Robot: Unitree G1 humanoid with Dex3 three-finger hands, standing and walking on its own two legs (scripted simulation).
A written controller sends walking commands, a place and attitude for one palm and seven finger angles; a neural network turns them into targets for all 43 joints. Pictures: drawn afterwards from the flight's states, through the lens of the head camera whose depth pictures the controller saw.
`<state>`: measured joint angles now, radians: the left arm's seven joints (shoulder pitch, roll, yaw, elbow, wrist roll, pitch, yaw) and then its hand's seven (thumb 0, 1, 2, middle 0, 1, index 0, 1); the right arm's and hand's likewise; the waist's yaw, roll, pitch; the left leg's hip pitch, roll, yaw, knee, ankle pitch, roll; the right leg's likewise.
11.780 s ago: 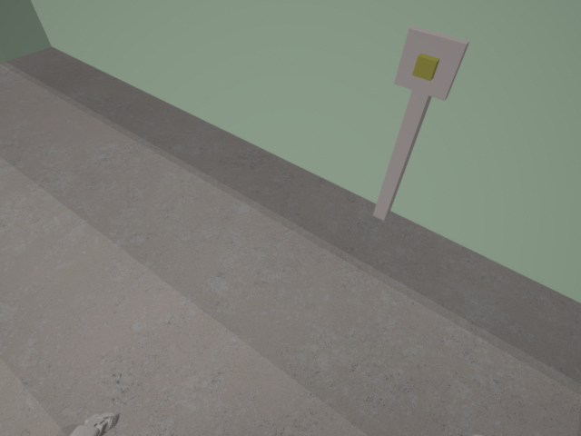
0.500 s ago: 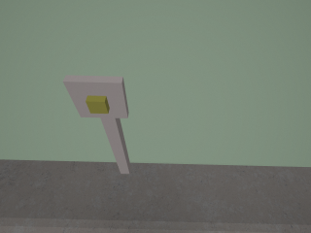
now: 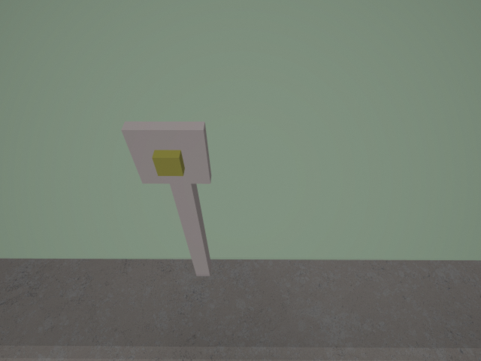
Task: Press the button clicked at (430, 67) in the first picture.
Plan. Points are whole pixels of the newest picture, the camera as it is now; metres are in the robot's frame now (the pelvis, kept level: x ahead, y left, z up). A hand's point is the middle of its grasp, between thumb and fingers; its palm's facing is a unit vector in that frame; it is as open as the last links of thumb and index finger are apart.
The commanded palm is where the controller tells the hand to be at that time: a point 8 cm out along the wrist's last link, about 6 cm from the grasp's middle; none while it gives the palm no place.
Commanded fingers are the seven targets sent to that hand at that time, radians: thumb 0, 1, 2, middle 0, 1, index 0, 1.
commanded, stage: come to a stop and stand still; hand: left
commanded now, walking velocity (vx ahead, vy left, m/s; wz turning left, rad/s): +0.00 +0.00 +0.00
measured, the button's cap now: (169, 162) +0.54 +0.20 -0.02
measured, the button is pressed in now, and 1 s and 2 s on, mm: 0 0 0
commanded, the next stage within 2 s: look again from close up in 0.04 s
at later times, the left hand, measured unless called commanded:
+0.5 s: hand out of the picture +0.04 +0.15 -0.18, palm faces -0.01 -0.98 -0.18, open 7.3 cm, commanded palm none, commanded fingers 0.00 0.90 0.90 -0.20 -0.30 -0.20 -0.30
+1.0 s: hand (158, 279) +0.25 +0.16 +0.00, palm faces +0.20 -0.98 -0.09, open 6.7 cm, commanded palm +0.14 +0.21 -0.06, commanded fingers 0.00 0.90 0.90 -0.56 -0.69 -0.56 -0.69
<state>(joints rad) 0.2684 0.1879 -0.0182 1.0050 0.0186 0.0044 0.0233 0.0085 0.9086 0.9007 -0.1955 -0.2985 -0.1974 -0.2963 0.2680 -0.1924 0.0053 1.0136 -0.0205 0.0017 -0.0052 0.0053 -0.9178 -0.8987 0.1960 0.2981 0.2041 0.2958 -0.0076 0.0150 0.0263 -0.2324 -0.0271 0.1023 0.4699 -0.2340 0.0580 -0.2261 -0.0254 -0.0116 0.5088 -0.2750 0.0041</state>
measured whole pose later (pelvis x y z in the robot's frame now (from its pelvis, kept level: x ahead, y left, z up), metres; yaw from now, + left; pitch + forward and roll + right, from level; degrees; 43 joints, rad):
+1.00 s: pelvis +0.02 -0.03 -0.02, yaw +2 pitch +7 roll +1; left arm 0.32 0.16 0.12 0.20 -0.17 -0.30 -0.03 0.02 0.93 0.90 -0.32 -0.43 -0.32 -0.43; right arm 0.21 -0.24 -0.05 0.78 0.00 -0.23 -0.04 0.01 -0.91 -0.90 0.20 0.30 0.21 0.30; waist -0.04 0.02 -0.10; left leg -0.46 0.00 0.06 0.69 -0.35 0.01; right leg -0.44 -0.02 -0.06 0.73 -0.41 -0.03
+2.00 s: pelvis -0.01 +0.01 -0.08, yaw +2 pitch +14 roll -4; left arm 0.42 0.23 0.16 -0.09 -0.25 -0.39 -0.21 0.02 0.90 0.90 -1.29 -1.50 -1.29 -1.49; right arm 0.20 -0.22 0.01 0.49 0.02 -0.18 -0.04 0.02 -0.90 -0.90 0.20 0.30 0.21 0.30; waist 0.00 0.02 -0.15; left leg -0.89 0.01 0.02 1.13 -0.50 0.06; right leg -0.80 -0.01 -0.10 1.06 -0.51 0.00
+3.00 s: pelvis -0.01 -0.02 -0.08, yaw +3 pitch +14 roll -3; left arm 0.29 0.26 0.20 0.07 -0.29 -0.39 -0.30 0.02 0.90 0.90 -1.30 -1.50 -1.30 -1.50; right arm 0.24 -0.24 0.03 0.53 0.03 -0.18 -0.05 0.01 -0.90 -0.90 0.20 0.30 0.21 0.30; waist -0.01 0.04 -0.14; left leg -0.87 0.03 -0.02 1.12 -0.49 0.02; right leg -0.79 0.01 -0.12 1.07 -0.52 -0.04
